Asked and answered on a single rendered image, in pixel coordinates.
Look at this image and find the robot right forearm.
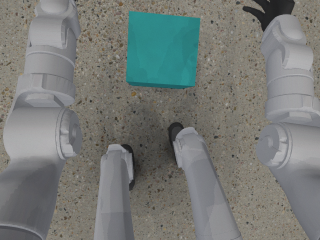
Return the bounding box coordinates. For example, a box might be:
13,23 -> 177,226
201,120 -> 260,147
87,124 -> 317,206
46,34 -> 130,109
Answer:
260,14 -> 320,128

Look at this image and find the right robot shin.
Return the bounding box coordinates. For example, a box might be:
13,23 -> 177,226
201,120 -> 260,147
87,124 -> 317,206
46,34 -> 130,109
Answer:
176,127 -> 208,148

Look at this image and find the right robot hand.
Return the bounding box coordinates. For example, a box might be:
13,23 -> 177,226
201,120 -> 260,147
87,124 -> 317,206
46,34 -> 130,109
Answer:
242,0 -> 295,32

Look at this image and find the carton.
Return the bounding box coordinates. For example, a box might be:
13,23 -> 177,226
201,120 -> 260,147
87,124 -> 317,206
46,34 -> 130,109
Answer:
126,11 -> 201,89

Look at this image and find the robot left forearm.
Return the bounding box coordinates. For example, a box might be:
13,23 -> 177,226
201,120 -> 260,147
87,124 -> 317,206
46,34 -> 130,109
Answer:
3,0 -> 81,155

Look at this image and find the robot right foot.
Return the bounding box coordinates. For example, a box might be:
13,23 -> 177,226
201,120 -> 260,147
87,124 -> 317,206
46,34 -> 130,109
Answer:
168,122 -> 184,165

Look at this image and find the robot left upper arm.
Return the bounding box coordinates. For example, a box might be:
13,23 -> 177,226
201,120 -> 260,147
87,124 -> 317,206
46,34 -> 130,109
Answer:
0,107 -> 83,240

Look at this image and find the robot right upper arm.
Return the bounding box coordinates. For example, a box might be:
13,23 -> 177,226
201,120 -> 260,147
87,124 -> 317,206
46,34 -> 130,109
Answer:
255,121 -> 320,240

